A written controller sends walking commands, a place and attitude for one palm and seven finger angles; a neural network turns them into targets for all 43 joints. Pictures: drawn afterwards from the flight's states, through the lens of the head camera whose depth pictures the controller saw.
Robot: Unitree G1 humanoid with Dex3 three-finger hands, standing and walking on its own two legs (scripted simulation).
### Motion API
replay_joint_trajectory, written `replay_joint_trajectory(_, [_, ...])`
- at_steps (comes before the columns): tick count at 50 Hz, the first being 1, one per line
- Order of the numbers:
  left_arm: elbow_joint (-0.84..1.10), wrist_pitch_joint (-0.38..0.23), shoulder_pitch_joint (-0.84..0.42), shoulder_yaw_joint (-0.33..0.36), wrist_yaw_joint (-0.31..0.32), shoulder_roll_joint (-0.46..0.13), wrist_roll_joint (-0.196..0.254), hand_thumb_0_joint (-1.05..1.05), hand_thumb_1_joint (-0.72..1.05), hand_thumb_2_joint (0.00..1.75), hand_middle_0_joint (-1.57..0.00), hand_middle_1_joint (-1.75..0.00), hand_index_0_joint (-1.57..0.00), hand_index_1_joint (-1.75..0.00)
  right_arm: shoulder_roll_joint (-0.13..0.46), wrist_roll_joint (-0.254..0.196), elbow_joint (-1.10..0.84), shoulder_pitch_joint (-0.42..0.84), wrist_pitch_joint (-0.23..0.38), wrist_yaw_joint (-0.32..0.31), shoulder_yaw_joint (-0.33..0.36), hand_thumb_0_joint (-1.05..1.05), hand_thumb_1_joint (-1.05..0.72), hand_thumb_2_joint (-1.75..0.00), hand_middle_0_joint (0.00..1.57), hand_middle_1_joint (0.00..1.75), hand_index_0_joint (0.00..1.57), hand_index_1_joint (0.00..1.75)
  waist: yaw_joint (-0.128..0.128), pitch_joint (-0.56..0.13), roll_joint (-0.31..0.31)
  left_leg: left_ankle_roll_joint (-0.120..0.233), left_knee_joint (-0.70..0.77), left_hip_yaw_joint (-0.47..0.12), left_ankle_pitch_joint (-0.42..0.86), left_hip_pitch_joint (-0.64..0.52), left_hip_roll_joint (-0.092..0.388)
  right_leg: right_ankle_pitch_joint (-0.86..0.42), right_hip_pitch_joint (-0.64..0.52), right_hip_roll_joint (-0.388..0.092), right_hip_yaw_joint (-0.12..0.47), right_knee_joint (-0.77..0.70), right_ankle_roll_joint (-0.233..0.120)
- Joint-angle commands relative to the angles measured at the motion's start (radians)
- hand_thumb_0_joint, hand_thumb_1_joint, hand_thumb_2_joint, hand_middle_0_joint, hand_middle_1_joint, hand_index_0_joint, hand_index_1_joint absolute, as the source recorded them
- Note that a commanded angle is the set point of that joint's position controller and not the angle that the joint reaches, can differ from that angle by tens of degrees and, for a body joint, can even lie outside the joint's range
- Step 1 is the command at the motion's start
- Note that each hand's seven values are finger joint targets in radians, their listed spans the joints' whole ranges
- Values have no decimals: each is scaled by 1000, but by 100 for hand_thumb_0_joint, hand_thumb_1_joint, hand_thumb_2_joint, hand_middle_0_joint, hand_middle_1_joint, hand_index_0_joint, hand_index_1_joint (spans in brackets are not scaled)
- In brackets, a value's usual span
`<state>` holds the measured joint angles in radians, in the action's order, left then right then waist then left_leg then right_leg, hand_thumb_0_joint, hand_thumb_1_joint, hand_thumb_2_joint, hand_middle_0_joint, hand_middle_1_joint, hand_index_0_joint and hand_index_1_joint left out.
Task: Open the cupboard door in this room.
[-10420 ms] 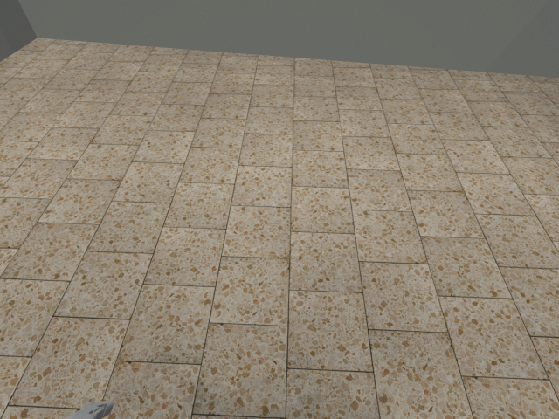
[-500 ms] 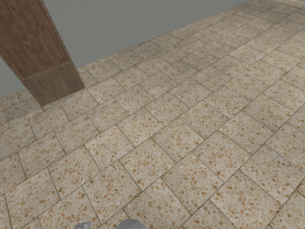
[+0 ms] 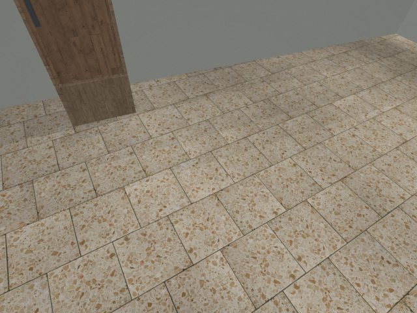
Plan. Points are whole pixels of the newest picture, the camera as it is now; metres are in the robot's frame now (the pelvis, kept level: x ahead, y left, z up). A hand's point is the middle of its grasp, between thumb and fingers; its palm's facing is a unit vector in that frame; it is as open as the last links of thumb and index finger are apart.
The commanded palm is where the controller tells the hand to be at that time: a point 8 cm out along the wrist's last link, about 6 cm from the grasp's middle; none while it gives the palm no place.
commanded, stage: turn or walk to find it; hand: left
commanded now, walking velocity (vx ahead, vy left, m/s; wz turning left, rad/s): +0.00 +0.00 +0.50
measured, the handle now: (31, 9) +1.31 +1.00 +0.01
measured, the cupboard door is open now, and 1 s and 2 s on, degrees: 0 0 0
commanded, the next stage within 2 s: stand and wait in 2.00 s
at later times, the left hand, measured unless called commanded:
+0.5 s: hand out of the picture +0.04 +0.20 -0.16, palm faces +0.17 -0.95 -0.27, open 7.4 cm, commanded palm none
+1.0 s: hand out of the picture -0.14 +0.15 -0.16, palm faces +0.48 -0.84 -0.25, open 7.3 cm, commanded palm none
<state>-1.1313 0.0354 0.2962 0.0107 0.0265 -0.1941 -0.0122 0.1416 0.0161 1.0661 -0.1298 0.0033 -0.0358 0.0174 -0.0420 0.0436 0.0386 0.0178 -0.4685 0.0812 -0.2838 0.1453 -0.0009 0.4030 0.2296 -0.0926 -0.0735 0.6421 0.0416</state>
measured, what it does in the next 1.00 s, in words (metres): steps on the spot, turning left: right foot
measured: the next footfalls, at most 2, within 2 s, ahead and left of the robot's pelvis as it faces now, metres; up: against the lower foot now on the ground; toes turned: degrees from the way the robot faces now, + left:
right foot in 0.56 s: +0.01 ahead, -0.13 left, +0.00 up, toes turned +10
left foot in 1.08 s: -0.09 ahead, +0.10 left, +0.00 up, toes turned +37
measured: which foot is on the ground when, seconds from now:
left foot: down 0.00-0.56, up 0.58-1.00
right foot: down 0.00-0.30, up 0.32-0.54, down 0.56-1.00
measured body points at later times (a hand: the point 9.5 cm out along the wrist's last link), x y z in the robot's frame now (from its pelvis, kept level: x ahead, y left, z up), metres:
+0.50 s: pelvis -0.03 -0.02 +0.00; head +0.01 -0.02 +0.45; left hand +0.03 +0.25 -0.14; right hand -0.01 -0.26 -0.16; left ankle -0.02 +0.11 -0.74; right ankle -0.05 -0.14 -0.71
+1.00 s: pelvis -0.06 -0.03 +0.00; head -0.03 -0.03 +0.45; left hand -0.17 +0.19 -0.14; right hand +0.15 -0.23 -0.14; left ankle -0.14 +0.08 -0.69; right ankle -0.03 -0.14 -0.74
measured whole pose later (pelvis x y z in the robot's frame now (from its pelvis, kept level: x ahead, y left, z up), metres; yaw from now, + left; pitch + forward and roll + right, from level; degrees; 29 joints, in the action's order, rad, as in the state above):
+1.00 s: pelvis -0.06 -0.03 +0.00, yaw +27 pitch -1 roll +1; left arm -0.99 -0.02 0.31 0.03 0.01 -0.21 -0.03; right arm 0.27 0.03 0.97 -0.12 -0.08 0.03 0.07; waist -0.03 0.08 0.00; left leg -0.05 -0.86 0.06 -0.46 0.36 0.05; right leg 0.32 0.17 -0.13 -0.26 0.51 0.00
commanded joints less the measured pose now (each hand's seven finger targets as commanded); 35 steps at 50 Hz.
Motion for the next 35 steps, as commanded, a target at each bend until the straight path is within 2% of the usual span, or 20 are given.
replay_joint_trajectory(1, [7,-33,77,2,4,-53,-6,0,90,90,-20,-30,-20,-30,150,-13,-8,-49,12,-2,29,0,-90,-90,20,30,20,30,13,-21,-90,43,67,-132,371,4,161,-274,-56,-29,28,-243,4])
replay_joint_trajectory(2, [12,-37,61,6,7,-79,-6,0,90,90,-20,-30,-20,-30,135,-16,-11,-62,10,3,28,0,-90,-90,20,30,20,30,28,-14,-60,20,59,-123,302,41,130,-359,-80,-61,49,-242,-8])
replay_joint_trajectory(5, [37,-35,22,25,6,-112,-6,0,90,90,-20,-30,-20,-30,130,-10,-31,-55,-11,12,34,0,-90,-90,20,30,20,30,33,46,102,-10,2,-83,116,97,71,-257,3,-122,89,-265,-46])
replay_joint_trajectory(8, [77,-28,-5,46,7,-144,-6,0,90,90,-20,-30,-20,-30,123,-5,-47,-74,-19,20,38,0,-90,-90,20,30,20,30,40,34,98,-16,-72,-67,81,102,43,-158,56,-174,113,-292,-88])
replay_joint_trajectory(11, [123,-18,-42,62,7,-153,-9,0,90,90,-20,-30,-20,-30,133,1,-68,-89,-26,26,46,0,-90,-90,20,30,20,30,45,35,64,-9,-102,-87,40,131,53,-46,101,-182,84,-276,-88])
replay_joint_trajectory(13, [155,-12,-74,68,4,-144,-7,0,90,90,-20,-30,-20,-30,156,5,-83,-110,-24,31,50,0,-90,-90,20,30,20,30,53,29,-41,12,-20,-177,52,164,89,-9,108,-128,11,-175,-56])
replay_joint_trajectory(15, [187,-7,-99,66,1,-97,-2,0,90,90,-20,-30,-20,-30,220,14,-101,-131,-17,28,63,0,-90,-90,20,30,20,30,63,37,-266,90,188,-449,4,211,217,9,133,15,-73,79,4])
replay_joint_trajectory(16, [202,-5,-115,63,1,-87,-5,0,90,90,-20,-30,-20,-30,237,12,-101,-151,-11,21,70,0,-90,-90,20,30,20,30,72,10,-292,145,227,-531,87,165,262,97,180,31,-29,227,3])
replay_joint_trajectory(17, [213,-7,-128,63,0,-85,-6,0,90,90,-20,-30,-20,-30,244,11,-101,-164,-7,15,73,0,-90,-90,20,30,20,30,73,-24,-280,179,204,-544,202,107,276,134,225,27,21,315,-4])
replay_joint_trajectory(19, [224,-14,-144,59,-3,-77,0,0,90,90,-20,-30,-20,-30,243,12,-106,-159,-5,9,75,0,-90,-90,20,30,20,30,65,-86,-226,196,134,-508,364,26,265,132,252,29,56,328,-1])
replay_joint_trajectory(22, [238,-19,-159,52,-4,-65,12,0,90,90,-20,-30,-20,-30,253,14,-109,-168,-11,7,79,0,-90,-90,20,30,20,30,68,-119,-189,184,90,-485,511,-9,225,107,193,60,57,187,7])
replay_joint_trajectory(24, [239,-23,-131,52,-3,-70,16,0,90,90,-20,-30,-20,-30,252,13,-115,-163,-18,11,83,0,-90,-90,20,30,20,30,55,-140,-170,158,59,-468,548,7,188,42,103,86,44,26,7])
replay_joint_trajectory(26, [227,-28,-69,56,3,-90,17,0,90,90,-20,-30,-20,-30,247,7,-128,-146,-25,18,87,0,-90,-90,20,30,20,30,26,-152,-167,102,25,-444,442,91,137,-133,-65,85,26,-207,8])
replay_joint_trajectory(27, [221,-34,-34,63,9,-132,12,0,90,90,-20,-30,-20,-30,220,-1,-138,-143,-25,25,86,0,-90,-90,20,30,20,30,12,-159,-97,51,-26,-407,295,206,93,-203,-205,17,77,-309,-6])
replay_joint_trajectory(28, [223,-40,-20,81,17,-212,-4,0,90,90,-20,-30,-20,-30,163,-8,-160,-142,-24,34,80,0,-90,-90,20,30,20,30,1,-138,123,-19,-186,-248,13,417,-19,-196,-321,-209,282,-358,-75])
replay_joint_trajectory(29, [244,-39,-43,87,16,-247,-7,0,90,90,-20,-30,-20,-30,170,4,-182,-121,-32,34,85,0,-90,-90,20,30,20,30,1,-77,214,-49,-393,-151,-253,459,-65,-259,-192,-383,384,-385,-172])
replay_joint_trajectory(30, [258,-42,-70,87,19,-221,-2,0,90,90,-20,-30,-20,-30,190,14,-168,-97,-51,34,93,0,-90,-90,20,30,20,30,4,-19,207,-43,-547,-190,-269,436,-15,-226,-48,-378,385,-405,-192])
replay_joint_trajectory(32, [274,-40,-159,66,13,-166,-2,0,90,90,-20,-30,-20,-30,168,13,-137,-119,-63,45,92,0,-90,-90,20,30,20,30,65,63,77,-49,-713,-173,-158,435,7,-262,28,-267,224,-376,-168])
replay_joint_trajectory(33, [279,-44,-169,59,10,-148,-2,0,90,90,-20,-30,-20,-30,156,12,-124,-143,-65,50,89,0,-90,-90,20,30,20,30,77,61,88,-58,-748,-154,-110,438,8,-330,13,-224,145,-354,-147])
replay_joint_trajectory(35, [279,-52,-139,58,12,-139,-4,0,90,90,-20,-30,-20,-30,159,10,-121,-148,-64,53,85,0,-90,-90,20,30,20,30,69,31,124,-77,-762,-130,-76,434,17,-467,-44,-208,91,-324,-141])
